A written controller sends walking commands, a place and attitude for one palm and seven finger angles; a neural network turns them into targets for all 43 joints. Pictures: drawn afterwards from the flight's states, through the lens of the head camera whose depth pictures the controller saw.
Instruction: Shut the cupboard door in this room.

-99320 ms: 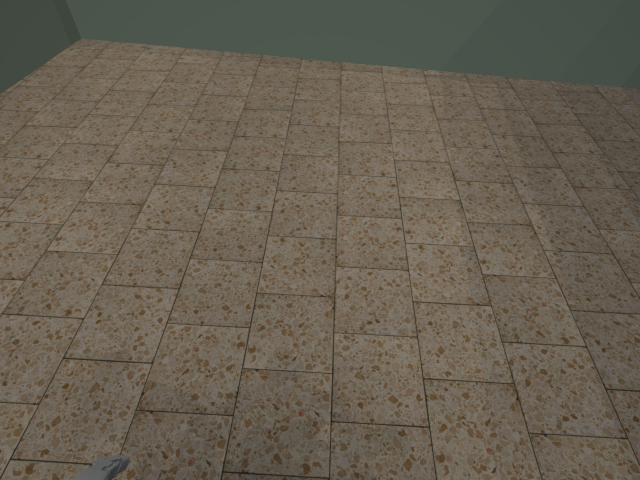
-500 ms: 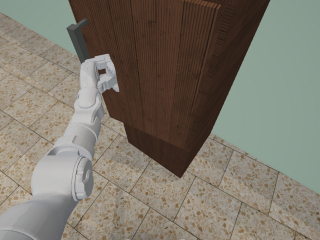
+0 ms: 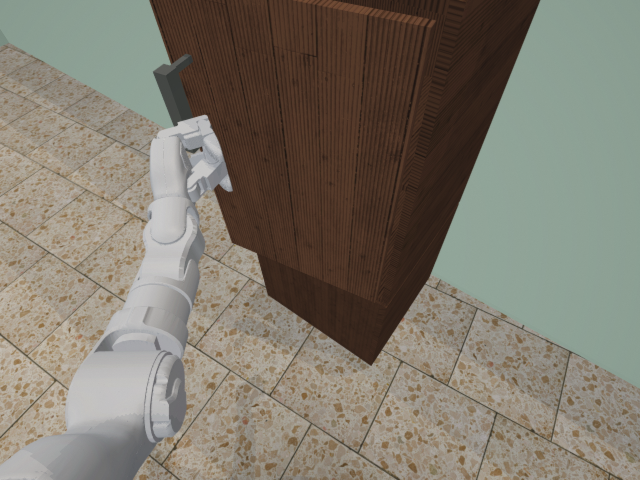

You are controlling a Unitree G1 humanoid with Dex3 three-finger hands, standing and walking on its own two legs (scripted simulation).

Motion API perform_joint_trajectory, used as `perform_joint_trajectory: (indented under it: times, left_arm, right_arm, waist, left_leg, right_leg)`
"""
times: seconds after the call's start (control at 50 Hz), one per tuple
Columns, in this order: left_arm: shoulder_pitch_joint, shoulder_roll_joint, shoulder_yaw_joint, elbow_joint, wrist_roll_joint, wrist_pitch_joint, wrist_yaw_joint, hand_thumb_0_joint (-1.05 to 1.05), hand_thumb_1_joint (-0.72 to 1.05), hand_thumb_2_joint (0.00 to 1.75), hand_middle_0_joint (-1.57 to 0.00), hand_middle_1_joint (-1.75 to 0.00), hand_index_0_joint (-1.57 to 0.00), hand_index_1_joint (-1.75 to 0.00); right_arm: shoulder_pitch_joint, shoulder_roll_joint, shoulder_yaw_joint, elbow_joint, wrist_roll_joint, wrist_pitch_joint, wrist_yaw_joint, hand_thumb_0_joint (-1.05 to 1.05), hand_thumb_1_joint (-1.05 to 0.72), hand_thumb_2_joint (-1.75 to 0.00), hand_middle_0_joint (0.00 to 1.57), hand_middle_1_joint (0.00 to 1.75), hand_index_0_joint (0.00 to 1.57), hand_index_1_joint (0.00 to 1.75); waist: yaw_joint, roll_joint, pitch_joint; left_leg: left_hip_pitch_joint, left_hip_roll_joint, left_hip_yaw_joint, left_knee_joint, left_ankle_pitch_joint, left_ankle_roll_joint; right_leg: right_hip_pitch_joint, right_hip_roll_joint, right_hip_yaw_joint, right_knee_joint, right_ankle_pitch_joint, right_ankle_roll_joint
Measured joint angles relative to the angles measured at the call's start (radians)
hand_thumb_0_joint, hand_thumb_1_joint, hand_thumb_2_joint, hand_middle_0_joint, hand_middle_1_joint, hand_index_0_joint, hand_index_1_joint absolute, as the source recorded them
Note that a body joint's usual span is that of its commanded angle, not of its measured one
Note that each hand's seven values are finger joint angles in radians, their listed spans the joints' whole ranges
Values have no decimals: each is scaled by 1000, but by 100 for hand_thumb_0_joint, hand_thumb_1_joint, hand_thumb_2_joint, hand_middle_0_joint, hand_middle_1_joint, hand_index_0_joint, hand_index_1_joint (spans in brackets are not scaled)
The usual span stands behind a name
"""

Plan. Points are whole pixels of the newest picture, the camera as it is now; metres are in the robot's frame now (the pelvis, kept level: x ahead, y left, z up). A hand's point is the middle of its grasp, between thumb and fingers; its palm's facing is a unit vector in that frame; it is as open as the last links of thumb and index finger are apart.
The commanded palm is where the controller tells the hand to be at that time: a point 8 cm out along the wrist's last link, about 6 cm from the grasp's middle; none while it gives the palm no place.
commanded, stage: draw the hand back to the body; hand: left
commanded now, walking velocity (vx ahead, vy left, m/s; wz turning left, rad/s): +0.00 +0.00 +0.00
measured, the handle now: (188, 104) +0.65 +0.17 +0.12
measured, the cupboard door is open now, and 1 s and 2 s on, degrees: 10 10 10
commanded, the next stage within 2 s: step back with the hand held close in 1.40 s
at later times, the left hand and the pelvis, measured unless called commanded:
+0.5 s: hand (116, 284) +0.30 +0.18 +0.15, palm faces +0.11 -0.98 -0.17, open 3.1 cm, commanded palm +0.27 +0.23 +0.17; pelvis +0.00 +0.01 +0.03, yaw +2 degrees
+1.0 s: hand out of the picture +0.20 +0.28 +0.18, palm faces +0.42 -0.81 -0.40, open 5.9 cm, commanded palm +0.14 +0.33 +0.21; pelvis +0.02 +0.02 +0.03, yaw +2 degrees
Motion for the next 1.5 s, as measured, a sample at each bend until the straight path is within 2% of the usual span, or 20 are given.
perform_joint_trajectory:
  times: [0.04, 0.12, 0.18, 0.28, 0.34, 0.36, 0.48, 0.6, 0.72, 0.88, 1.0, 1.1, 1.26, 1.38, 1.5]
  left_arm:
    - [94, 12, -18, -67, -6, 34, -32, 2, 89, 90, -130, -150, -130, -150]
    - [262, 2, -38, -219, -88, 175, -82, 2, 89, 90, -130, -150, -130, -150]
    - [357, -11, -61, -360, -118, 215, -88, 2, 90, 90, -130, -150, -130, -150]
    - [446, 2, -129, -565, -97, 196, -102, 2, 90, 90, -130, -150, -130, -150]
    - [483, 8, -148, -621, -115, 255, -135, 2, 90, 90, -128, -147, -128, -147]
    - [507, 14, -157, -648, -105, 274, -130, 2, 90, 90, -127, -146, -126, -146]
    - [710, 48, -189, -832, -53, 289, -85, 2, 89, 90, -116, -134, -116, -134]
    - [845, 83, -164, -982, -27, 321, -42, 2, 89, 90, -101, -118, -101, -118]
    - [962, 109, -113, -1134, -23, 319, -14, 2, 89, 90, -85, -100, -85, -101]
    - [1126, 134, -17, -1223, -29, 317, -16, 2, 89, 90, -64, -77, -63, -77]
    - [1261, 172, 64, -1314, -30, 315, -4, 2, 89, 90, -47, -59, -47, -59]
    - [1327, 194, 128, -1361, -32, 292, 10, 2, 89, 90, -35, -45, -34, -45]
    - [1264, 139, 89, -1313, -24, 295, 19, 2, 89, 90, -24, -33, -24, -33]
    - [1277, 158, 74, -1351, -21, 297, 13, 2, 89, 90, -22, -31, -22, -31]
    - [1282, 180, 105, -1359, -27, 287, 8, 2, 88, 90, -22, -30, -21, -30]
  right_arm:
    - [27, -7, -5, 1, 14, 22, 0, 1, -91, -90, 20, 30, 20, 29]
    - [45, -12, -5, 3, 49, 54, -25, 1, -91, -90, 20, 30, 20, 29]
    - [18, -10, -6, 4, 58, 40, -51, 1, -91, -90, 20, 30, 20, 29]
    - [-78, -23, -12, -12, 64, -9, -76, 1, -91, -90, 20, 30, 20, 29]
    - [-140, -35, -7, -33, 77, -13, -83, 1, -91, -90, 20, 30, 20, 29]
    - [-162, -34, -3, -43, 77, -7, -86, 1, -91, -90, 20, 30, 20, 29]
    - [-244, 10, 30, -106, 71, 34, -102, 1, -91, -90, 20, 30, 20, 29]
    - [-259, 30, 59, -113, 59, 39, -106, 1, -91, -90, 20, 30, 20, 29]
    - [-234, 27, 67, -83, 45, 33, -103, 1, -91, -90, 20, 30, 20, 30]
    - [-202, 31, 57, -52, 41, 56, -100, 1, -91, -90, 20, 30, 20, 30]
    - [-181, 12, 32, -45, 40, 32, -104, 1, -91, -90, 20, 30, 20, 30]
    - [-180, -5, 11, -42, 42, 7, -108, 1, -91, -90, 20, 30, 20, 29]
    - [-211, -2, 9, -36, 39, -12, -116, 1, -91, -90, 20, 30, 20, 29]
    - [-206, 21, 25, -41, 35, -28, -114, 1, -91, -90, 20, 30, 20, 30]
    - [-205, 21, 25, -42, 33, -24, -108, 1, -91, -90, 20, 30, 20, 30]
  waist:
    - [15, 9, -6]
    - [44, 7, 10]
    - [61, -8, 30]
    - [83, -14, 48]
    - [99, 1, 42]
    - [101, 5, 44]
    - [117, -7, 68]
    - [148, -11, 116]
    - [164, 23, 124]
    - [157, 23, 119]
    - [157, 21, 106]
    - [168, 28, 99]
    - [182, 24, 111]
    - [171, 5, 100]
    - [164, 18, 102]
  left_leg:
    - [37, 1, 7, -15, -4, 2]
    - [132, 2, 2, -64, 6, 2]
    - [184, 3, -12, -87, 16, 2]
    - [225, -4, -28, -95, 25, 4]
    - [253, -13, -27, -113, 34, 10]
    - [269, -17, -25, -127, 40, 12]
    - [365, -31, -22, -226, 86, 15]
    - [428, -32, -40, -279, 110, 15]
    - [471, -45, -44, -327, 127, 23]
    - [498, -47, -36, -352, 126, 25]
    - [496, -43, -37, -338, 110, 23]
    - [493, -45, -41, -329, 103, 24]
    - [483, -52, -48, -340, 119, 25]
    - [492, -42, -46, -335, 110, 17]
    - [497, -37, -41, -333, 105, 15]
  right_leg:
    - [34, 1, 9, -14, -1, 3]
    - [137, 5, 7, -77, 15, 7]
    - [200, 7, -4, -119, 31, 5]
    - [253, 2, -20, -140, 41, 6]
    - [279, -7, -19, -153, 47, 13]
    - [293, -11, -17, -162, 50, 15]
    - [380, -23, -11, -240, 84, 22]
    - [461, -21, -26, -322, 119, 21]
    - [507, -33, -28, -372, 135, 30]
    - [529, -34, -19, -392, 135, 33]
    - [535, -30, -18, -395, 128, 32]
    - [535, -31, -23, -390, 122, 33]
    - [518, -38, -32, -380, 122, 33]
    - [530, -29, -28, -386, 121, 26]
    - [536, -24, -23, -389, 122, 24]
